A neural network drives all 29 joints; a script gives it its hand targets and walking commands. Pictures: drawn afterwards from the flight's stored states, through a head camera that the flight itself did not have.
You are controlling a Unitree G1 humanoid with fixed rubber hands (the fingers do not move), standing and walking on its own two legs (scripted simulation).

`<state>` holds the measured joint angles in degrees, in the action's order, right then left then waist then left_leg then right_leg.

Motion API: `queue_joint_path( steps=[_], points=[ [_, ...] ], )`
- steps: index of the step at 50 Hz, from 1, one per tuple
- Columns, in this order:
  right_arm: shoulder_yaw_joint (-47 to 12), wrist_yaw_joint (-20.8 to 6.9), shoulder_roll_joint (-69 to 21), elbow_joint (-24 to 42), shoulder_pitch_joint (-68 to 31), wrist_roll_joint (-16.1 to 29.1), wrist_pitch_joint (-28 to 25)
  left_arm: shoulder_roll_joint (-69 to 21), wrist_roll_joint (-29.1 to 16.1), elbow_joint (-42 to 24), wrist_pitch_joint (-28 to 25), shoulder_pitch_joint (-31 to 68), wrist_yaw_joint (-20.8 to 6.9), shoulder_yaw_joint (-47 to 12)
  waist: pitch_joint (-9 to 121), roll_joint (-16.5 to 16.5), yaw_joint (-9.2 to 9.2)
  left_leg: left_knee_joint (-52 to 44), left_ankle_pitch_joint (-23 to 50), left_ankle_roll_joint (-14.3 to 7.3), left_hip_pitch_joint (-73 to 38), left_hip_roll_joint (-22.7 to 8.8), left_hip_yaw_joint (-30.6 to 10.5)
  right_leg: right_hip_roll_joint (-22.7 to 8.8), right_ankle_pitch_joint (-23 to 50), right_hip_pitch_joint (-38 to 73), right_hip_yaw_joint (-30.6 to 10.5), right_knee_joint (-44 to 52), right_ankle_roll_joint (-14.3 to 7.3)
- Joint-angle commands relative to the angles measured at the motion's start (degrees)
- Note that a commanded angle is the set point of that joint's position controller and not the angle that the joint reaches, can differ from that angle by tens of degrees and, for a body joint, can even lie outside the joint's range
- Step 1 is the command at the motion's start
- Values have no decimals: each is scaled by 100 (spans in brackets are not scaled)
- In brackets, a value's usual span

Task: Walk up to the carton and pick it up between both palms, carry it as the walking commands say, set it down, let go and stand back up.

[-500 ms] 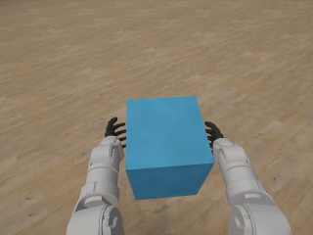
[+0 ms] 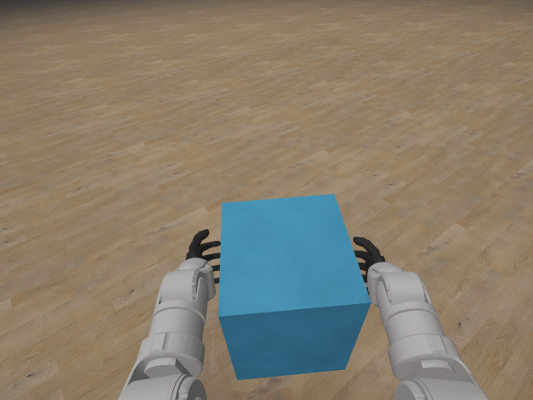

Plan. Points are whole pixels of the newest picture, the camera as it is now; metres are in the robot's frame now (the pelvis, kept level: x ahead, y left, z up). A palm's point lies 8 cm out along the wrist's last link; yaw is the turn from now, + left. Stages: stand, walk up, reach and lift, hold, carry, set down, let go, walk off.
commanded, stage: reach and lift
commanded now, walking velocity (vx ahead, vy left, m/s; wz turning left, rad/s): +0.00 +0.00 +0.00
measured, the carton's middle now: (285, 288) +0.34 +0.02 -0.01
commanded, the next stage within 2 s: hold in 1.08 s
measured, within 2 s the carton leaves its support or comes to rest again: neither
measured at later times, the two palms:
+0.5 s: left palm (205, 269) +0.32 +0.15 +0.06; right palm (387, 279) +0.32 -0.15 +0.05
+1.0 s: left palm (202, 274) +0.31 +0.15 +0.06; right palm (387, 286) +0.31 -0.14 +0.05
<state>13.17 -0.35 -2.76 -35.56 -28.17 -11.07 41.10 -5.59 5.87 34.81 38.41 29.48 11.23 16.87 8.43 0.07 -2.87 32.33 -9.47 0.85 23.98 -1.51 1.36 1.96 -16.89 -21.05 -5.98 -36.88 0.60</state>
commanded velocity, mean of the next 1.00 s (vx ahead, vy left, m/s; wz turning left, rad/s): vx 0.00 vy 0.00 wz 0.00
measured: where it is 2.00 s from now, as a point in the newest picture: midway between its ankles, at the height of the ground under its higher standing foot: outside the picture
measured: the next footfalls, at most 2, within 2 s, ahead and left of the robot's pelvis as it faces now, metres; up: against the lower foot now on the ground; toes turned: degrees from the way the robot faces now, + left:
none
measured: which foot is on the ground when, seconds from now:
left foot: down 0.00-1.00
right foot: down 0.00-1.00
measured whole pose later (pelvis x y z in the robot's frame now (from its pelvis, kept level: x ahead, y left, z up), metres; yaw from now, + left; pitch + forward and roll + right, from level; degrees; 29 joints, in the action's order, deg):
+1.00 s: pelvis +0.00 +0.00 +0.00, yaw +0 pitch +0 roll +1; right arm 12.1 -0.2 -3.5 -30.7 -24.0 -11.1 43.6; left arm -5.6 5.9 32.0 40.2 26.0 10.5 14.2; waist 10.4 0.1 -0.8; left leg 32.3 -9.4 0.9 23.2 -1.5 1.4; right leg 1.9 -16.8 -20.2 -6.1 -36.7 0.7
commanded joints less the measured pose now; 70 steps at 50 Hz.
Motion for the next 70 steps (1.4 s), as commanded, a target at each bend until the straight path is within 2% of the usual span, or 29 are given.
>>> queue_joint_path(
  steps=[1,4,6,7,8,10,11,13,14,15,22,23,25,27,31,34,36,39,43,44,52,54,55,56,59,60,61,64,70],
  points=[
    [-2821,-1526,-6647,1814,-5526,1812,-572,-6962,-1141,-909,172,4129,-2563,-3110,2819,253,145,-77,592,9,-3283,739,-232,74,259,-18,-157,1385,-79],
    [-2637,-1497,-6511,1730,-5523,1653,-583,-7018,-1072,-737,235,4305,-2578,-3170,2255,49,355,-166,261,23,-2968,724,-292,160,26,-194,-76,1347,-150],
    [-2913,-1522,-6538,1950,-5737,1813,-562,-6824,-884,-309,263,3610,-2551,-2804,2386,254,-25,-173,418,-27,-2853,702,-275,132,353,76,-135,1288,-73],
    [-2754,-1486,-6579,1803,-5647,1731,-550,-7084,-1107,-374,218,4066,-2600,-2999,2348,194,284,-123,257,7,-2920,732,-274,67,-68,-113,-145,1398,-124],
    [-2751,-1508,-6611,1724,-5553,1690,-577,-6930,-1052,-755,186,4292,-2586,-3177,2469,34,299,-173,305,1,-2822,746,-309,131,103,-31,-127,1292,-100],
    [-3008,-1574,-6789,1895,-5757,1867,-585,-6809,-907,-757,104,3928,-2507,-2895,2868,474,-87,-134,287,-94,-3103,669,-337,111,60,75,-148,1257,-32],
    [-2860,-1561,-6586,1823,-5315,1789,-558,-6824,-973,-557,198,3743,-2535,-3015,2280,290,257,-231,234,-37,-2893,702,-325,104,86,-52,-119,1341,-75],
    [-3055,-1569,-6541,2291,-5695,1943,-644,-7050,-1182,-1002,125,3869,-2534,-3337,3043,392,259,-95,904,-6,-3286,623,-435,216,673,39,-44,1194,-81],
    [-2992,-1581,-6607,2134,-5605,1929,-583,-7011,-1097,-1021,148,3928,-2514,-3384,2860,-19,154,-118,870,0,-3151,700,-355,194,654,72,-108,1230,-88],
    [-2997,-1519,-6654,2150,-5717,1800,-538,-6961,-923,-654,186,3755,-2529,-2994,2756,301,60,-163,851,-43,-3004,747,-314,130,778,186,-107,1251,12],
    [-3268,-1527,-6879,2149,-4957,1856,-482,-7036,-1222,-1123,159,3629,-2587,-3537,2769,481,301,-160,819,-40,-3239,715,-335,169,650,51,-101,1328,14],
    [-3026,-1473,-6747,1918,-4753,1806,-406,-6853,-1069,-865,276,3274,-2578,-3327,2442,58,231,-233,930,-21,-3147,672,-290,124,888,165,-84,1317,-32],
    [-3101,-1486,-6583,2189,-4893,1836,-412,-6808,-933,-714,323,3089,-2564,-3183,2233,46,200,-205,520,-49,-3085,701,-274,135,401,106,-141,1370,-36],
    [-3222,-1531,-6754,2215,-5212,1896,-406,-6810,-1085,-912,209,3382,-2612,-3247,2520,597,72,-197,545,-93,-3129,649,-335,138,346,47,-56,1345,11],
    [-3275,-1505,-6927,2187,-4652,1909,-429,-6972,-1212,-1418,237,3612,-2561,-3709,2665,37,285,-196,852,-17,-3202,732,-286,188,858,345,-136,1318,-37],
    [-3439,-1571,-6847,2369,-5054,1972,-402,-6829,-1096,-1091,229,3269,-2614,-3384,2495,464,37,-245,609,-73,-3046,665,-306,170,557,171,-100,1367,21],
    [-3303,-1592,-6852,2402,-5219,2050,-482,-7035,-1255,-1523,174,3832,-2585,-3549,2576,59,236,-226,416,-25,-3081,680,-328,144,220,45,-105,1310,-55],
    [-3047,-1562,-6832,1895,-4744,1765,-331,-6858,-1121,-1316,277,3694,-2591,-3408,2156,275,251,-218,144,-76,-3096,666,-400,122,-177,-273,-180,1421,-82],
    [-3321,-1509,-6882,2445,-4904,1817,-390,-7072,-1065,-972,291,2945,-2663,-3382,2492,533,126,-217,597,-84,-3121,646,-343,155,384,84,-107,1358,13],
    [-3190,-1497,-6912,2183,-4484,1696,-307,-7067,-1194,-1302,295,3248,-2666,-3411,2174,443,347,-241,634,-83,-3215,700,-318,129,397,-133,-158,1462,-32],
    [-3426,-1536,-6927,2838,-4748,1974,-408,-7030,-1151,-1276,330,2819,-2689,-3529,2421,266,282,-230,615,-84,-3373,650,-384,154,403,50,-107,1426,-30],
    [-3314,-1549,-6984,2245,-4284,1853,-261,-6881,-1118,-1445,341,3043,-2685,-3642,2156,91,201,-261,473,-94,-3103,564,-401,159,372,27,-133,1364,-52],
    [-3484,-1566,-6841,2667,-4538,1859,-325,-7117,-1177,-1466,358,2920,-2660,-3801,2451,411,231,-209,612,-66,-3239,609,-417,234,415,79,-114,1355,-27],
    [-3487,-1542,-6840,2827,-4521,1930,-339,-7127,-1168,-1346,414,2829,-2704,-3752,2146,128,250,-280,410,-48,-3076,657,-359,195,250,57,-91,1417,-56],
    [-3806,-1541,-7057,3103,-4678,2049,-395,-7198,-1284,-1805,278,3003,-2714,-3904,2779,380,204,-144,726,-104,-3321,743,-350,180,577,323,-152,1349,42],
    [-3642,-1509,-7112,2685,-4735,1933,-295,-6943,-1095,-1329,334,2934,-2702,-3579,2285,431,-3,-161,294,-137,-2980,679,-302,67,89,117,-256,1430,57],
    [-3473,-1521,-6998,2411,-4432,1939,-233,-6779,-1148,-1466,358,3036,-2711,-3610,1822,433,287,-271,99,-100,-3120,679,-320,102,-233,-225,-158,1502,13],
    [-3716,-1540,-7073,2775,-4990,2085,-388,-6832,-1208,-1409,263,3136,-2742,-3640,2022,349,124,-160,24,-111,-3169,669,-327,45,-406,-212,-274,1592,-10],
    [-3324,-1495,-7078,2227,-4125,1743,-198,-6773,-1075,-1361,419,2930,-2754,-3631,1763,242,280,-233,41,-95,-3008,700,-273,83,-287,37,-261,1548,11]
  ],
)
